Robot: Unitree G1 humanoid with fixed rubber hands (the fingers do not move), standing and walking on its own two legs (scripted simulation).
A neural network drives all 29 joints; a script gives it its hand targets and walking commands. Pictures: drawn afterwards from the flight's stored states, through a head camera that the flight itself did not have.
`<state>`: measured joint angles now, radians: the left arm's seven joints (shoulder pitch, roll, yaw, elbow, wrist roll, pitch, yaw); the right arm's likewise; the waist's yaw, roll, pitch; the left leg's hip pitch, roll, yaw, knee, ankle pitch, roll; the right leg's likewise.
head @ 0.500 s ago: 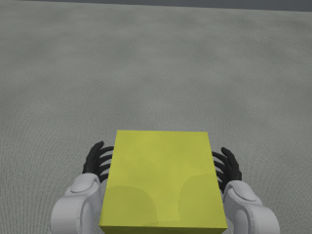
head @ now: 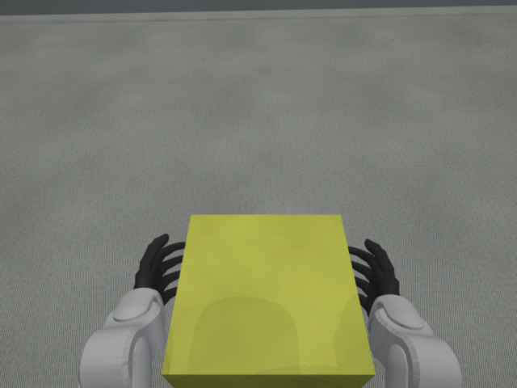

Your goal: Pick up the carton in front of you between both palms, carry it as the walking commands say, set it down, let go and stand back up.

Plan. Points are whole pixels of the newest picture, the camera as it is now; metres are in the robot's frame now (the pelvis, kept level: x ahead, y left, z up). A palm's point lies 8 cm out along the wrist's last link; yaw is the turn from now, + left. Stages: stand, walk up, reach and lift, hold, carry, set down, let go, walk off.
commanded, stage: carry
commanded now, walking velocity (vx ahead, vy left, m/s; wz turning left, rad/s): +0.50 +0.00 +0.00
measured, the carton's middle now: (265, 319) +0.22 +0.00 +0.00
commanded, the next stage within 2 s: none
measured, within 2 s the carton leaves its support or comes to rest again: neither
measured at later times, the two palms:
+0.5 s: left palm (183, 133) +0.58 +0.19 +0.06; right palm (330, 142) +0.54 -0.11 +0.07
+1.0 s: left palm (224, 56) +0.89 +0.14 +0.08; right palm (335, 57) +0.90 -0.16 +0.07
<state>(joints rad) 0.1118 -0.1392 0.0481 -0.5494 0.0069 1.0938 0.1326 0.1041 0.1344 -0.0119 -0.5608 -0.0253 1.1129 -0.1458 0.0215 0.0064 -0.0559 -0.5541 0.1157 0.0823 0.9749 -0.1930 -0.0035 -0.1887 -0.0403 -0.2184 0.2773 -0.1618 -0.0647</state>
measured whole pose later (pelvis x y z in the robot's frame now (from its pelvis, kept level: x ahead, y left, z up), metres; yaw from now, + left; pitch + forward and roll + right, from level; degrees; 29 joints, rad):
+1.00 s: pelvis +0.67 -0.02 +0.00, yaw +1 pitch +4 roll +2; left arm 0.10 -0.14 0.04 -0.57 0.00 1.11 0.15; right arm 0.09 0.13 -0.02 -0.58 -0.02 1.13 -0.14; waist 0.02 0.01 -0.03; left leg -0.49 0.10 0.07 1.07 -0.26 0.01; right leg -0.26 -0.04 -0.23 0.34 -0.15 -0.07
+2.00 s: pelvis +1.32 -0.03 -0.01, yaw +0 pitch +4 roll +1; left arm 0.09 -0.14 0.04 -0.59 0.00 1.11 0.15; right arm 0.09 0.13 -0.02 -0.61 -0.02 1.13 -0.14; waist 0.01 0.03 0.01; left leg -0.37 0.06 0.08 0.90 -0.41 -0.02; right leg -0.32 -0.04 -0.24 0.34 -0.09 -0.08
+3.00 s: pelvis +1.44 +0.00 -0.02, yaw -2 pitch +2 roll +0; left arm -0.16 -0.13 0.14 0.15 0.20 0.68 0.04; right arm -0.15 0.13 -0.14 0.14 -0.20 0.68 -0.04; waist 0.00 0.00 -0.07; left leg -0.27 0.06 0.19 0.51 -0.27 0.02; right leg -0.17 -0.09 -0.19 0.48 -0.34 0.02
